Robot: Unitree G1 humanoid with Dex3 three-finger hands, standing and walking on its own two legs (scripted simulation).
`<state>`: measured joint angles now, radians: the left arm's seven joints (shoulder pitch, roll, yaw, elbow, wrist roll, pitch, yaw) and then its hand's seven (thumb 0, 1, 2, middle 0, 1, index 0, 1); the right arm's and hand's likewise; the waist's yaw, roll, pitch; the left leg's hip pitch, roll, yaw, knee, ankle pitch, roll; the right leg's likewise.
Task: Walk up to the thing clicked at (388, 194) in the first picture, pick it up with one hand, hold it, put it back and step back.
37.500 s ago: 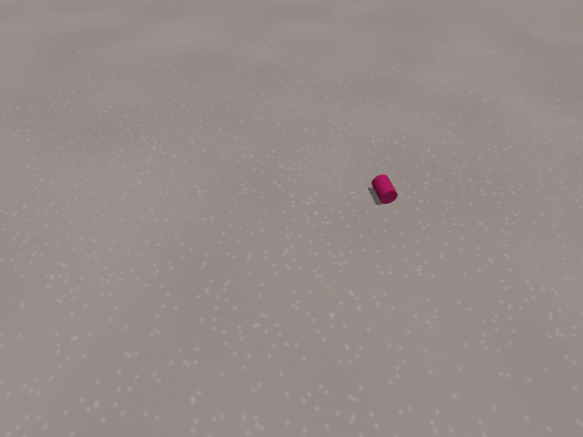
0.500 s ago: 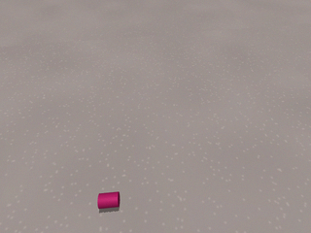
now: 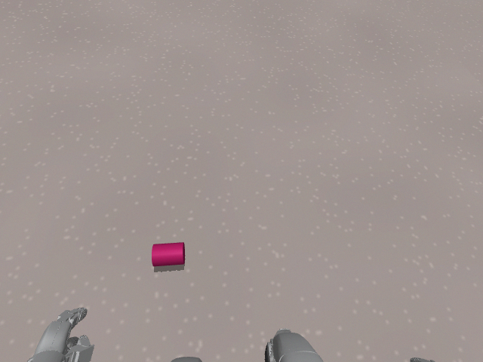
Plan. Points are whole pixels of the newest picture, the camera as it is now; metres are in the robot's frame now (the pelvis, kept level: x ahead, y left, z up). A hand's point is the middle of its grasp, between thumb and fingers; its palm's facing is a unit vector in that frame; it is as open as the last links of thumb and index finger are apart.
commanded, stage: step back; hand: left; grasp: from above
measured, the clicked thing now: (168, 254) +0.51 +0.24 -0.71
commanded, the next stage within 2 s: none
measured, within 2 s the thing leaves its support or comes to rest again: neither
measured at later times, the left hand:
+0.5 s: hand out of the picture +0.04 +0.26 -0.13, palm faces -0.10 -0.91 -0.40, open 7.4 cm
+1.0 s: hand out of the picture -0.12 +0.28 -0.14, palm faces -0.04 -0.93 -0.35, open 7.4 cm
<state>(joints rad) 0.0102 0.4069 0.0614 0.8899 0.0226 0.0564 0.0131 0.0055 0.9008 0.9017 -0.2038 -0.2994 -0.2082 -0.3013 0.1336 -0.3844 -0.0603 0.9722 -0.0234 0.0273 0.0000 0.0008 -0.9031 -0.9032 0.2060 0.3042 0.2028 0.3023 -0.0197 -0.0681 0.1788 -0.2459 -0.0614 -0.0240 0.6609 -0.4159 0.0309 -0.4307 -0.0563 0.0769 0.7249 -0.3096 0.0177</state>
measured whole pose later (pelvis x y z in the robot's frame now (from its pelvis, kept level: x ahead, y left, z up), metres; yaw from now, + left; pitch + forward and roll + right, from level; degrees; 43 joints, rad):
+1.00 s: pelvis -0.23 +0.02 +0.02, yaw -3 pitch -2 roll -1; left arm 0.17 0.41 0.10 0.80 0.03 0.09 0.00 0.01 0.90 0.90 -0.20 -0.30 -0.21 -0.30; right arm 0.17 -0.35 -0.04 0.85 -0.04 0.01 -0.02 0.01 -0.90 -0.90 0.21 0.31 0.21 0.30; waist 0.01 -0.06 0.16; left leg -0.30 0.02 -0.03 0.54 -0.21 0.01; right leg -0.44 0.12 0.19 1.21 -0.48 0.02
